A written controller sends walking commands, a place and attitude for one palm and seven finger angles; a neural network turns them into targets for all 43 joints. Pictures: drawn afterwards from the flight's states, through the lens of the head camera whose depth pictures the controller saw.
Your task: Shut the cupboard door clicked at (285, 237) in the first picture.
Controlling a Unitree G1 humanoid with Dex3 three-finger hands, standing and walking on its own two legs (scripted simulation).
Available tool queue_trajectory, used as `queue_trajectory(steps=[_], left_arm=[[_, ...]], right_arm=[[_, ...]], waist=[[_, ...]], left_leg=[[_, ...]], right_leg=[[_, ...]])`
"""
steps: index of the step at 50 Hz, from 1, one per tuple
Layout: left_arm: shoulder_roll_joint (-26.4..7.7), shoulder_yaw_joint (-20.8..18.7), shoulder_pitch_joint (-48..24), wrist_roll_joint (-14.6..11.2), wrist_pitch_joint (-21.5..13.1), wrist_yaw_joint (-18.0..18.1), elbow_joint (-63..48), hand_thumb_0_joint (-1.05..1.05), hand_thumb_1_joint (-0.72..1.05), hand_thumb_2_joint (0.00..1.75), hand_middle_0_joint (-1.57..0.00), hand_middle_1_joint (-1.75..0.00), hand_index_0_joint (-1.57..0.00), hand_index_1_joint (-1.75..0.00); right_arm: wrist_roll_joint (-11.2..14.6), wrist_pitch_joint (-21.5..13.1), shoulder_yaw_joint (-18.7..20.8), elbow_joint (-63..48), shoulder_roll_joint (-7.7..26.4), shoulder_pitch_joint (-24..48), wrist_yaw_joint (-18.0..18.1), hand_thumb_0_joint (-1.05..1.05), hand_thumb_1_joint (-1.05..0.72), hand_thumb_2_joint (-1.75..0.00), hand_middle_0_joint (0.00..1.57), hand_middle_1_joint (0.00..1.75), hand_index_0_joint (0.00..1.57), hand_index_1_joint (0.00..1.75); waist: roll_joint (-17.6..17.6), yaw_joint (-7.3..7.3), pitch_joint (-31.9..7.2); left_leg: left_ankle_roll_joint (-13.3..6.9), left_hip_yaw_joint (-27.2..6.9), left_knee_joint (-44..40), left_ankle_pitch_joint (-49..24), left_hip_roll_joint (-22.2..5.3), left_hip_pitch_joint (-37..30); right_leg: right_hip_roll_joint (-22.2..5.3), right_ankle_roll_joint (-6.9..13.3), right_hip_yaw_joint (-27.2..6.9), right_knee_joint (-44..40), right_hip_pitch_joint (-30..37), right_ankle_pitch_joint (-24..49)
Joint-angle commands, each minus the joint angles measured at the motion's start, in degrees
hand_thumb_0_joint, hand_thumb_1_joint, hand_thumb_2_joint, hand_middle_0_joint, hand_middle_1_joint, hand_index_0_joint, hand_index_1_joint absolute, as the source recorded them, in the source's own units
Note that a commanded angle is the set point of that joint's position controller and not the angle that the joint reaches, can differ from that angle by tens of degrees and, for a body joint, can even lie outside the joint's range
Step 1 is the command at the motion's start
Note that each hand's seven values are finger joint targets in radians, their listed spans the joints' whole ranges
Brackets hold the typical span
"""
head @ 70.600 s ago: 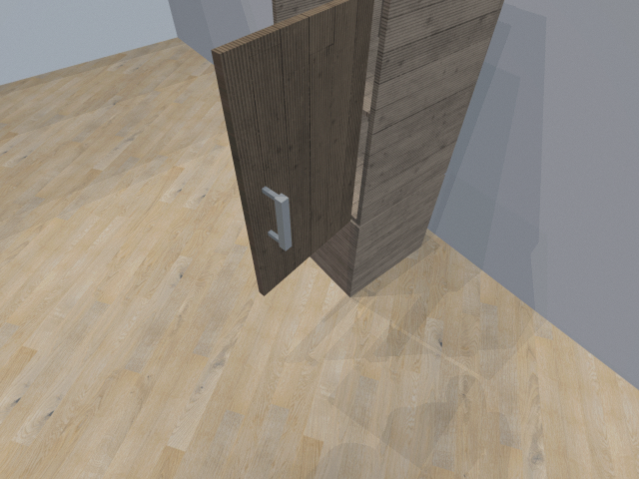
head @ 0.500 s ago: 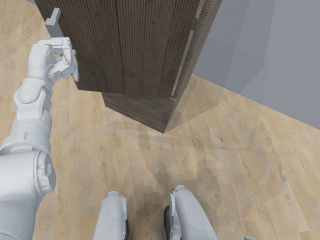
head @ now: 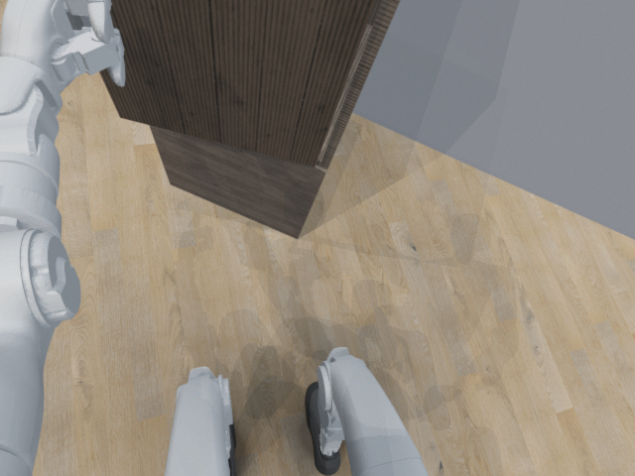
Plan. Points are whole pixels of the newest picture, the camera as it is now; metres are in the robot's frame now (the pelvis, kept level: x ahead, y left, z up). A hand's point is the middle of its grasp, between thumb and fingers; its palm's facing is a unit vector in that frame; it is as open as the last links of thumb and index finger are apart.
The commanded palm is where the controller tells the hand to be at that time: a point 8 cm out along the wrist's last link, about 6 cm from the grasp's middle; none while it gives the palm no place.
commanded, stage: push the door shut along its arc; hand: left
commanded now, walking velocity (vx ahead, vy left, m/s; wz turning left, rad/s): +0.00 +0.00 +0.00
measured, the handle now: out of the picture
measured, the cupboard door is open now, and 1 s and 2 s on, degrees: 11 5 5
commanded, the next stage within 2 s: pull the fist back off the door in 0.20 s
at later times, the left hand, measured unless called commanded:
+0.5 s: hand (169, 17) +0.63 +0.11 +0.07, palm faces +0.09 -1.00 -0.02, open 3.1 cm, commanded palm +0.59 +0.14 +0.08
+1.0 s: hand (160, 81) +0.54 +0.12 +0.07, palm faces +0.04 -1.00 +0.00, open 3.1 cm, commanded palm +0.51 +0.16 +0.08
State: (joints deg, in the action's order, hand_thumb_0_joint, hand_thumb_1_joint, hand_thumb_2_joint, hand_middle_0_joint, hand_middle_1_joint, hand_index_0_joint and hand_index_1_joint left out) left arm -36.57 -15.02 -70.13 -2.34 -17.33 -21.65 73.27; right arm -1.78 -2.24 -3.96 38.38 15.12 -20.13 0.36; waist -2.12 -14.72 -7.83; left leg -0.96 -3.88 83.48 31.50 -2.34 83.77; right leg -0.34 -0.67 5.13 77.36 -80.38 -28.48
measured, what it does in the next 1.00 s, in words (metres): stands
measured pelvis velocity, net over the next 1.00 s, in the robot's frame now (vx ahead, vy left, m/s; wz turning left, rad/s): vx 0.03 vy -0.02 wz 0.02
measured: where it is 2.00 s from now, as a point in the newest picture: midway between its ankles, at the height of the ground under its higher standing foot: (274, 456)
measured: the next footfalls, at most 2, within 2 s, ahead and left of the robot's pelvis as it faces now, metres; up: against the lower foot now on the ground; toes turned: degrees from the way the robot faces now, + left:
none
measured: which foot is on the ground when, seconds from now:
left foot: down 0.00-1.00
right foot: down 0.00-1.00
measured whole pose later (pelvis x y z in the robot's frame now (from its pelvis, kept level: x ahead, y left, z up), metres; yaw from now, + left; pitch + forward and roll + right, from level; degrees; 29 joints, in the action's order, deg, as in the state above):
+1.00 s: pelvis +0.03 -0.02 +0.03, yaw +1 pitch +28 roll -3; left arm -18.1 -17.3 -48.9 -2.4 -28.1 -2.4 61.6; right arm -3.0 2.4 1.1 35.0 16.1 -19.0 -3.2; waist -1.7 -10.2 -9.2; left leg 0.6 -1.8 75.3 32.2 -2.7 70.9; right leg 0.0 0.3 3.2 72.2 -69.8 -30.1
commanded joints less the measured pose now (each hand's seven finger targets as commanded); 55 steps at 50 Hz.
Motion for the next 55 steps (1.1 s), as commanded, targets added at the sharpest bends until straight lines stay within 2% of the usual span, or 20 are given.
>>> queue_trajectory(steps=[1,7,15,16,17,18,19,20,22,24,26,29,30,31,34,38,40,48,50,55], left_arm=[[-5.61,0.59,-35.36,0.87,-2.66,-1.8,-13.05,0.0,0.9,0.9,-1.3,-1.5,-1.3,-1.5],[-3.94,2.04,-37.56,1.54,-0.69,-2.61,-13.46,0.0,0.9,0.9,-1.3,-1.5,-1.3,-1.5],[-8.32,-0.24,-41.07,3.08,1.54,-2.4,-12.41,0.0,0.9,0.9,-1.3,-1.5,-1.3,-1.5],[-12.12,-13.49,-38.48,-1.66,1.95,7.93,-13.93,0.0,0.9,0.9,-1.3,-1.5,-1.3,-1.5],[-9.78,-11.54,-33.03,-0.22,2.52,12.55,-11.43,0.0,0.9,0.9,-1.3,-1.5,-1.3,-1.5],[-7.08,-12.49,-30.81,-0.12,2.49,17.08,-11.35,0.0,0.9,0.9,-1.3,-1.5,-1.3,-1.5],[-6.19,-12.44,-28.4,1.83,1.83,21.44,-12.59,0.0,0.9,0.9,-1.3,-1.5,-1.3,-1.5],[-6.97,-13.32,-26.4,4.35,0.64,25.02,-12.42,0.0,0.9,0.9,-1.3,-1.5,-1.3,-1.5],[-7.73,-10.18,-25.64,10.12,-1.53,27.85,-15.72,0.0,0.9,0.9,-1.3,-1.5,-1.3,-1.5],[-9.37,-10.14,-26.14,11.07,-4.06,27.01,-20.48,0.0,0.9,0.9,-1.3,-1.5,-1.3,-1.5],[-9.32,-11.35,-26.14,7.85,-6.04,24.22,-24.44,0.0,0.9,0.9,-1.3,-1.5,-1.3,-1.5],[-8.16,-12.12,-22.29,4.24,-6.73,20.97,-23.38,0.0,0.9,0.9,-1.3,-1.5,-1.3,-1.5],[-8.71,-12.75,-20.91,3.91,-7.25,20.56,-23.16,0.0,0.9,0.9,-1.3,-1.5,-1.3,-1.5],[-6.18,-11.25,-19.15,3.51,-7.63,20.32,-22.46,0.0,0.9,0.9,-1.3,-1.5,-1.3,-1.5],[-1.82,-9.52,-12.41,2.52,-8.34,19.94,-18.23,0.0,0.9,0.9,-1.3,-1.5,-1.3,-1.5],[1.58,-7.68,-6.95,1.44,-9.84,18.54,-16.18,0.0,0.9,0.9,-1.3,-1.5,-1.3,-1.5],[5.78,-4.44,-6.84,0.91,-10.8,17.89,-16.41,0.0,0.9,0.9,-1.3,-1.5,-1.3,-1.5],[10.82,-1.39,-3.47,-0.16,-15.77,19.55,-25.3,0.0,0.9,0.9,-1.3,-1.5,-1.3,-1.5],[9.38,-2.35,-3.25,0.21,-16.57,20.75,-26.46,0.0,0.9,0.9,-1.3,-1.5,-1.3,-1.5],[11.78,-0.99,-0.31,0.2,-17.78,22.27,-27.68,0.0,0.9,0.9,-1.3,-1.5,-1.3,-1.5]], right_arm=[[-0.29,-1.25,4.53,-0.99,12.76,-12.27,0.99,0.0,-0.9,-0.9,0.2,0.3,0.2,0.3],[-0.61,-1.27,4.76,-0.64,12.72,-13.15,0.87,0.0,-0.9,-0.9,0.2,0.3,0.2,0.3],[-1.17,-1.52,4.0,-0.67,12.39,-14.42,1.05,0.0,-0.9,-0.9,0.2,0.3,0.2,0.3],[-2.85,-1.51,2.99,-3.26,11.67,-17.19,0.57,0.0,-0.9,-0.9,0.2,0.3,0.2,0.3],[-2.83,-1.22,3.05,-3.69,11.18,-15.95,-0.56,0.0,-0.9,-0.9,0.2,0.3,0.2,0.3],[-3.58,-0.83,3.4,-3.89,10.6,-16.78,-1.54,0.0,-0.9,-0.9,0.2,0.3,0.2,0.3],[-3.99,-0.27,3.62,-4.7,10.21,-16.97,-2.44,0.0,-0.9,-0.9,0.2,0.3,0.2,0.3],[-4.42,0.03,3.77,-4.99,10.09,-17.11,-3.35,0.0,-0.9,-0.9,0.2,0.3,0.2,0.3],[-4.51,1.33,4.34,-5.29,10.07,-17.37,-4.88,0.0,-0.9,-0.9,0.2,0.3,0.2,0.3],[-3.96,2.26,5.03,-5.61,10.01,-17.28,-5.35,0.0,-0.9,-0.9,0.2,0.3,0.2,0.3],[-3.12,2.48,5.65,-5.69,9.99,-16.75,-5.08,0.0,-0.9,-0.9,0.2,0.3,0.2,0.3],[-2.09,2.15,5.9,-4.88,9.46,-16.26,-4.21,0.0,-0.9,-0.9,0.2,0.3,0.2,0.3],[-2.12,2.01,5.75,-4.71,9.38,-16.2,-3.93,0.0,-0.9,-0.9,0.2,0.3,0.2,0.3],[-1.95,1.91,5.78,-4.5,8.95,-15.74,-3.87,0.0,-0.9,-0.9,0.2,0.3,0.2,0.3],[-1.89,1.94,6.1,-3.99,8.67,-15.35,-3.77,0.0,-0.9,-0.9,0.2,0.3,0.2,0.3],[-1.64,2.43,6.53,-4.22,8.63,-14.14,-3.58,0.0,-0.9,-0.9,0.2,0.3,0.2,0.3],[-1.45,2.75,6.8,-4.51,8.57,-13.35,-3.58,0.0,-0.9,-0.9,0.2,0.3,0.2,0.3],[-1.2,3.99,8.11,-5.43,8.4,-9.27,-3.35,0.0,-0.9,-0.9,0.2,0.3,0.2,0.3],[-1.22,4.3,8.13,-5.49,8.73,-8.81,-3.03,0.0,-0.9,-0.9,0.2,0.3,0.2,0.3],[-1.1,4.37,8.12,-6.11,8.38,-6.3,-2.57,0.0,-0.9,-0.9,0.2,0.3,0.2,0.3]], waist=[[-17.8,-5.7,-32.99],[-19.74,-6.65,-34.38],[-20.2,-7.31,-35.02],[-20.03,-2.81,-36.92],[-18.65,-2.36,-37.59],[-15.19,-2.56,-36.44],[-14.72,-1.62,-35.96],[-14.42,-1.12,-36.72],[-15.43,-1.45,-38.42],[-14.81,-1.08,-41.49],[-12.55,-0.77,-45.37],[-8.34,-0.64,-41.86],[-9.12,0.18,-41.1],[-9.5,0.18,-39.31],[-4.55,0.17,-33.36],[-3.64,1.03,-30.13],[-4.37,0.6,-27.96],[-8.43,3.36,-33.22],[-6.46,3.48,-32.92],[-4.68,4.06,-32.12]], left_leg=[[-0.44,-4.68,-9.63,-15.73,0.11,-36.43],[-0.15,-5.45,-8.46,-19.56,-0.27,-39.2],[-0.69,-4.45,-6.26,-21.76,-0.12,-35.98],[-0.21,-5.09,-7.62,-22.49,-0.85,-32.94],[0.13,-4.6,-8.08,-22.57,-0.94,-31.81],[0.09,-4.3,-8.45,-23.2,-1.07,-30.69],[0.1,-3.45,-8.86,-23.33,-0.99,-29.63],[-0.03,-2.99,-8.44,-24.3,-0.9,-29.11],[-0.09,-1.84,-8.69,-25.34,-0.91,-29.83],[-0.26,-0.91,-9.42,-25.23,-0.56,-30.24],[-0.33,-0.58,-10.28,-25.74,-0.06,-30.61],[-0.82,1.15,-11.64,-21.96,0.49,-26.8],[-0.73,1.2,-12.11,-21.9,0.57,-26.99],[-0.67,1.5,-12.58,-21.59,0.69,-27.39],[-0.95,2.44,-13.37,-19.22,0.93,-24.99],[-0.84,3.15,-13.96,-19.17,1.43,-25.16],[-0.78,2.95,-14.55,-18.68,1.59,-27.19],[0.36,2.1,-15.5,-23.64,1.85,-37.0],[0.18,1.97,-15.64,-23.02,1.79,-36.86],[0.44,1.85,-17.02,-20.33,1.9,-37.16]], right_leg=[[2.72,3.52,-0.39,-8.06,2.52,7.94],[3.05,3.54,0.19,-7.25,0.14,9.78],[3.42,3.57,0.28,-5.91,0.81,10.91],[2.91,3.14,0.01,-5.87,5.32,12.05],[2.95,2.8,-0.09,-5.8,7.13,11.84],[2.99,2.38,0.2,-6.25,8.63,12.29],[3.02,2.21,0.06,-6.61,10.54,12.38],[2.99,2.25,-0.17,-6.28,11.39,13.02],[2.88,2.15,-0.82,-6.86,14.03,14.68],[3.0,2.07,-2.07,-8.04,19.82,17.59],[3.1,1.87,-2.9,-8.88,25.87,21.57],[3.0,1.16,-4.11,-11.31,31.14,22.57],[2.89,1.32,-4.24,-11.36,31.25,22.63],[2.81,1.24,-4.1,-11.84,30.55,22.29],[2.76,1.02,-4.28,-13.5,30.9,21.01],[2.45,1.27,-4.42,-13.93,30.61,21.53],[2.32,1.45,-4.11,-14.09,27.93,20.21],[1.72,1.79,-3.17,-12.89,26.36,21.29],[1.77,1.74,-3.39,-12.82,26.78,20.96],[1.64,1.72,-3.22,-13.35,27.44,18.58]])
